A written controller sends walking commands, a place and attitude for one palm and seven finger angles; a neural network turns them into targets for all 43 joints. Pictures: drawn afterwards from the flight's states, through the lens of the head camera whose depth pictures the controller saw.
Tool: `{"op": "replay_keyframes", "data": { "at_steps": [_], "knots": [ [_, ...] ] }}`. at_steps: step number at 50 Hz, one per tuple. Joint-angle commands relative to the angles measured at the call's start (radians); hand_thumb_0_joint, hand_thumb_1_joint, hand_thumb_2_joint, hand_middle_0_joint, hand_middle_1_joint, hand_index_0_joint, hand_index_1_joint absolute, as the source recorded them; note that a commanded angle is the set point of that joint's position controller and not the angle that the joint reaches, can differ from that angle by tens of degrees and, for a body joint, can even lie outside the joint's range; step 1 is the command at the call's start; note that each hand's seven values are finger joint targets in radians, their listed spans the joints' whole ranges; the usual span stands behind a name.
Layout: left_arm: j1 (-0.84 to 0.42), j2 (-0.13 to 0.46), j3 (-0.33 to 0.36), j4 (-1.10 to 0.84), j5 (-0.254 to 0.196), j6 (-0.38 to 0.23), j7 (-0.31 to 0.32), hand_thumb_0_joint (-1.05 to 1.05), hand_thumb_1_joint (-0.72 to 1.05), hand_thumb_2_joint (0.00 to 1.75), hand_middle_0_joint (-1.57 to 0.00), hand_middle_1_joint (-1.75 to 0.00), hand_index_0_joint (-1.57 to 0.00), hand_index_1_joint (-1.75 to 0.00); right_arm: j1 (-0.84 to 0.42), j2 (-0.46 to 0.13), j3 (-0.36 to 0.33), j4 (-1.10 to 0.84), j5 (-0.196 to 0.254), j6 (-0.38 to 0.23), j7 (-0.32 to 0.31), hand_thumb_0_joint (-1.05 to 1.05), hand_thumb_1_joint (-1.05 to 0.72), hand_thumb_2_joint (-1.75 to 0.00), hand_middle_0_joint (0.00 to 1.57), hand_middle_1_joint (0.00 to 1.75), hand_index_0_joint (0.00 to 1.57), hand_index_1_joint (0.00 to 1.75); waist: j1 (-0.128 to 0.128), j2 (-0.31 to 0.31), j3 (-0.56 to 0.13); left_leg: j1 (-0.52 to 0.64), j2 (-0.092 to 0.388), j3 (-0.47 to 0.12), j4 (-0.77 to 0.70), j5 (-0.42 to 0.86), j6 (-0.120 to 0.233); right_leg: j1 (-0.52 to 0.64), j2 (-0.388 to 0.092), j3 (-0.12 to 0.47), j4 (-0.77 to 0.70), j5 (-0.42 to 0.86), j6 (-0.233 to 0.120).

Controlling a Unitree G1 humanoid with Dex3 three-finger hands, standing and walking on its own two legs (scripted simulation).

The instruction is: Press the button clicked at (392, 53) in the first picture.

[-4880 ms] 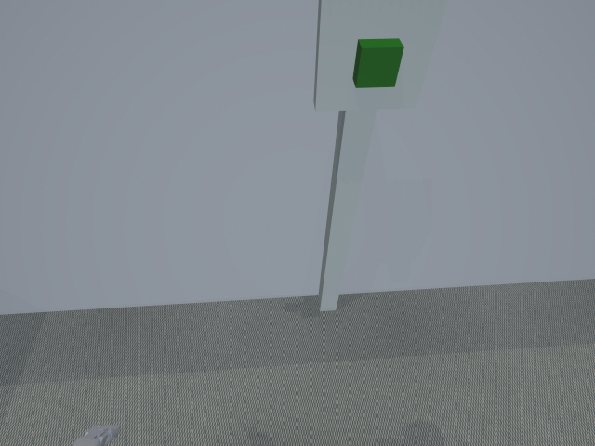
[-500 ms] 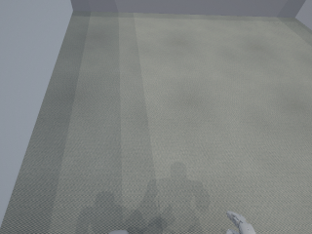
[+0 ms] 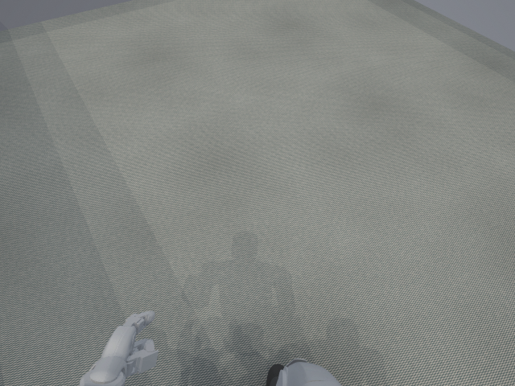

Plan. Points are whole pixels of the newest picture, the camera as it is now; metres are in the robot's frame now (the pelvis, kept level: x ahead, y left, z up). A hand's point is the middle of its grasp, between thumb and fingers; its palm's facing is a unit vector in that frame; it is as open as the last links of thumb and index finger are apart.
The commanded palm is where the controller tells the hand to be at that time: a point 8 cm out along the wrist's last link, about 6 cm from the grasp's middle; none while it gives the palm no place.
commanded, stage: walk to a spot facing it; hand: left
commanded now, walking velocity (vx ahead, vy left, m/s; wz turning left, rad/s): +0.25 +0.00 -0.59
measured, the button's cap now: out of the picture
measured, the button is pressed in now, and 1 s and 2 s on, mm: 0 0 0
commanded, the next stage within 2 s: turn to face it in 0.06 s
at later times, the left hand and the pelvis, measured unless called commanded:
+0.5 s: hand (132, 353) +0.19 +0.23 -0.17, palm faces +0.07 -0.98 -0.16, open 7.3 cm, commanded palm none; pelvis +0.16 +0.05 +0.01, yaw -1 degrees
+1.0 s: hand (112, 338) +0.21 +0.25 -0.13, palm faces +0.27 -0.93 -0.25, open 7.4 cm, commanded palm none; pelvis +0.14 +0.02 +0.02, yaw +14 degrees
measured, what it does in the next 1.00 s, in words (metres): walks ahead: left foot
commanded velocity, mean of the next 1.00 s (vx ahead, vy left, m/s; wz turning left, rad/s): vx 0.03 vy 0.00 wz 0.45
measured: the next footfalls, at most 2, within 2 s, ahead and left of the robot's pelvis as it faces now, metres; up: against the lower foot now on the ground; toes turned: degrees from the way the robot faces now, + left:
left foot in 0.42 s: +0.27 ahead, +0.12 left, +0.00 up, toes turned +4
right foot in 1.02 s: +0.19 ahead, -0.10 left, +0.00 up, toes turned +15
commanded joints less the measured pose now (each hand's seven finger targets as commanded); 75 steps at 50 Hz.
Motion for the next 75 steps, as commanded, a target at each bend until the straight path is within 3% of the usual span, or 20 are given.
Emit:
{"op": "replay_keyframes", "data": {
  "at_steps": [1, 3, 6, 19, 20, 22, 23, 27, 43, 49, 50, 51, 52, 56, 61, 68, 70, 71, 72, 75],
  "knots": [
    [0.4, 0.283, 0.078, 0.036, -0.033, -0.004, 0.039, 0.0, 0.9, 0.9, -0.2, -0.3, -0.2, -0.3, -0.196, -0.139, -0.033, -0.211, 0.01, -0.042, -0.022, 0.0, -0.9, -0.9, 0.2, 0.3, 0.2, 0.3, 0.204, -0.077, -0.347, -0.669, -0.042, -0.308, 0.697, -0.001, 0.001, 0.713, -0.416, 0.646, -0.226, 0.363, -0.202],
    [0.256, 0.187, 0.046, 0.002, -0.031, -0.014, 0.046, 0.0, 0.9, 0.9, -0.2, -0.3, -0.2, -0.3, -0.212, -0.132, -0.031, -0.187, -0.007, -0.023, -0.017, 0.0, -0.9, -0.9, 0.2, 0.3, 0.2, 0.3, 0.118, 0.0, -0.171, -0.605, 0.023, -0.336, 0.569, 0.146, -0.005, 0.408, -0.314, 0.452, -0.278, 0.301, -0.127],
    [0.176, 0.153, 0.035, -0.003, -0.01, -0.033, 0.052, 0.0, 0.9, 0.9, -0.2, -0.3, -0.2, -0.3, -0.116, -0.095, -0.029, -0.153, -0.013, 0.011, -0.015, 0.0, -0.9, -0.9, 0.2, 0.3, 0.2, 0.3, 0.022, -0.039, -0.149, -0.476, 0.007, -0.319, 0.413, 0.177, -0.02, 0.194, -0.232, 0.308, -0.31, 0.336, -0.093],
    [0.29, 0.078, -0.004, 0.098, -0.016, -0.022, 0.078, 0.0, 0.9, 0.9, -0.2, -0.3, -0.2, -0.3, -0.288, -0.061, 0.001, -0.124, -0.003, -0.001, 0.001, 0.0, -0.9, -0.9, 0.2, 0.3, 0.2, 0.3, 0.068, -0.081, -0.114, -0.232, -0.127, -0.296, -0.25, 0.411, 0.03, 0.291, -0.202, 0.179, -0.201, 0.378, 0.004],
    [0.312, 0.071, -0.004, 0.101, -0.017, -0.014, 0.081, 0.0, 0.9, 0.9, -0.2, -0.3, -0.2, -0.3, -0.252, -0.096, -0.006, -0.114, -0.006, -0.002, 0.001, 0.0, -0.9, -0.9, 0.2, 0.3, 0.2, 0.3, 0.06, -0.015, -0.138, -0.143, -0.109, -0.33, -0.301, 0.584, 0.046, 0.267, -0.182, 0.153, -0.107, 0.309, 0.038],
    [0.395, 0.019, -0.011, 0.087, -0.03, 0.001, 0.083, 0.0, 0.9, 0.9, -0.2, -0.3, -0.2, -0.3, -0.191, -0.215, -0.029, -0.121, -0.013, 0.007, -0.004, 0.0, -0.9, -0.9, 0.2, 0.3, 0.2, 0.3, 0.066, 0.317, -0.216, 0.034, 0.18, -0.663, -0.375, 1.06, 0.221, 0.053, -0.037, 0.043, 0.22, -0.369, 0.141],
    [0.354, 0.045, -0.009, 0.085, -0.023, 0.01, 0.09, 0.0, 0.9, 0.9, -0.2, -0.3, -0.2, -0.3, -0.177, -0.213, -0.027, -0.108, -0.01, 0.015, -0.018, 0.0, -0.9, -0.9, 0.2, 0.3, 0.2, 0.3, 0.039, 0.347, -0.247, 0.006, 0.199, -0.75, -0.454, 0.971, 0.264, 0.035, -0.014, 0.118, 0.391, -0.508, 0.15],
    [0.264, 0.049, 0.014, 0.066, -0.011, 0.024, 0.067, 0.0, 0.9, 0.9, -0.2, -0.3, -0.2, -0.3, -0.296, -0.182, -0.032, -0.16, -0.01, 0.025, -0.019, 0.0, -0.9, -0.9, 0.2, 0.3, 0.2, 0.3, 0.069, 0.113, -0.162, -0.164, 0.086, -0.644, -0.514, 0.539, 0.242, -0.04, -0.073, 0.163, 0.512, -0.309, 0.156],
    [0.19, 0.066, 0.035, -0.027, -0.015, 0.055, 0.073, 0.0, 0.9, 0.9, -0.2, -0.3, -0.2, -0.3, -0.25, -0.236, -0.09, -0.2, -0.013, 0.054, -0.008, 0.0, -0.9, -0.9, 0.2, 0.3, 0.2, 0.3, 0.034, 0.168, -0.21, -0.172, -0.005, -0.829, -0.551, 0.236, 0.238, 0.006, -0.018, 0.18, 0.265, -0.287, 0.171],
    [0.385, 0.104, 0.046, -0.002, -0.03, 0.064, 0.081, 0.0, 0.9, 0.9, -0.2, -0.3, -0.2, -0.3, -0.326, -0.234, -0.106, -0.239, -0.017, 0.08, 0.004, 0.0, -0.9, -0.9, 0.2, 0.3, 0.2, 0.3, 0.115, 0.19, -0.196, -0.415, -0.126, -0.791, -0.584, 0.124, 0.091, 0.412, 0.038, 0.123, -0.181, -0.202, 0.11],
    [0.431, 0.156, 0.059, 0.002, -0.021, 0.06, 0.086, 0.0, 0.9, 0.9, -0.2, -0.3, -0.2, -0.3, -0.331, -0.194, -0.104, -0.248, -0.009, 0.088, 0.008, 0.0, -0.9, -0.9, 0.2, 0.3, 0.2, 0.3, 0.136, 0.059, -0.188, -0.547, -0.205, -0.691, -0.427, 0.052, 0.023, 0.524, -0.074, 0.214, -0.351, -0.24, 0.062],
    [0.376, 0.259, 0.071, -0.039, 0.003, 0.051, 0.095, 0.0, 0.9, 0.9, -0.2, -0.3, -0.2, -0.3, -0.29, -0.117, -0.095, -0.261, 0.001, 0.088, 0.003, 0.0, -0.9, -0.9, 0.2, 0.3, 0.2, 0.3, 0.12, -0.255, -0.163, -0.704, -0.336, -0.479, -0.024, -0.004, -0.017, 0.495, -0.415, 0.584, -0.509, -0.461, -0.047],
    [0.199, 0.246, 0.042, -0.09, -0.008, 0.059, 0.096, 0.0, 0.9, 0.9, -0.2, -0.3, -0.2, -0.3, -0.291, -0.159, -0.102, -0.264, -0.024, 0.08, 0.001, 0.0, -0.9, -0.9, 0.2, 0.3, 0.2, 0.3, 0.065, -0.189, -0.073, -0.675, -0.288, -0.459, 0.206, -0.006, 0.008, 0.227, -0.512, 0.533, -0.5, -0.383, -0.069],
    [0.081, 0.116, 0.01, -0.107, -0.014, 0.019, 0.084, 0.0, 0.9, 0.9, -0.2, -0.3, -0.2, -0.3, -0.237, -0.153, -0.089, -0.22, -0.014, 0.095, 0.031, 0.0, -0.9, -0.9, 0.2, 0.3, 0.2, 0.3, -0.006, -0.135, -0.007, -0.581, -0.191, -0.396, 0.44, 0.22, -0.001, 0.127, -0.279, 0.205, -0.386, -0.037, 0.027],
    [0.277, 0.155, 0.017, -0.044, -0.007, 0.014, 0.081, 0.0, 0.9, 0.9, -0.2, -0.3, -0.2, -0.3, -0.381, -0.141, -0.067, -0.253, -0.01, 0.09, 0.032, 0.0, -0.9, -0.9, 0.2, 0.3, 0.2, 0.3, 0.096, -0.154, -0.064, -0.589, -0.161, -0.336, 0.278, 0.133, -0.025, 0.358, -0.33, 0.15, -0.271, 0.283, -0.003],
    [0.331, 0.225, 0.038, -0.024, 0.001, 0.03, 0.075, 0.0, 0.9, 0.9, -0.2, -0.3, -0.2, -0.3, -0.447, -0.137, -0.043, -0.27, 0.002, 0.072, 0.032, 0.0, -0.9, -0.9, 0.2, 0.3, 0.2, 0.3, 0.129, -0.262, -0.142, -0.367, -0.195, -0.229, -0.111, 0.097, 0.009, 0.423, -0.346, 0.062, -0.128, 0.534, 0.021],
    [0.299, 0.225, 0.043, -0.03, -0.01, 0.032, 0.071, 0.0, 0.9, 0.9, -0.2, -0.3, -0.2, -0.3, -0.354, -0.177, -0.054, -0.252, -0.002, 0.059, 0.028, 0.0, -0.9, -0.9, 0.2, 0.3, 0.2, 0.3, 0.068, -0.209, -0.205, -0.188, -0.202, -0.23, -0.344, 0.277, 0.031, 0.382, -0.325, -0.004, 0.028, 0.51, 0.08],
    [0.295, 0.196, 0.04, -0.047, -0.018, 0.033, 0.067, 0.0, 0.9, 0.9, -0.2, -0.3, -0.2, -0.3, -0.279, -0.263, -0.075, -0.237, -0.009, 0.048, 0.025, 0.0, -0.9, -0.9, 0.2, 0.3, 0.2, 0.3, 0.027, -0.014, -0.276, 0.063, -0.074, -0.372, -0.413, 0.547, 0.081, 0.182, -0.28, -0.03, 0.242, 0.302, 0.135],
    [0.272, 0.117, 0.021, -0.1, -0.022, 0.032, 0.057, 0.0, 0.9, 0.9, -0.2, -0.3, -0.2, -0.3, -0.206, -0.379, -0.106, -0.228, -0.004, 0.043, 0.017, 0.0, -0.9, -0.9, 0.2, 0.3, 0.2, 0.3, -0.018, 0.328, -0.316, 0.24, 0.217, -0.73, -0.368, 1.06, 0.232, -0.155, -0.144, -0.012, 0.458, -0.466, 0.208],
    [0.151, 0.117, 0.025, -0.092, -0.017, 0.048, 0.067, 0.0, 0.9, 0.9, -0.2, -0.3, -0.2, -0.3, -0.255, -0.308, -0.09, -0.216, -0.003, 0.043, -0.009, 0.0, -0.9, -0.9, 0.2, 0.3, 0.2, 0.3, -0.012, 0.248, -0.224, 0.032, 0.129, -0.626, -0.375, 0.938, 0.26, -0.177, -0.143, 0.15, 0.592, -0.386, 0.195]
  ]
}}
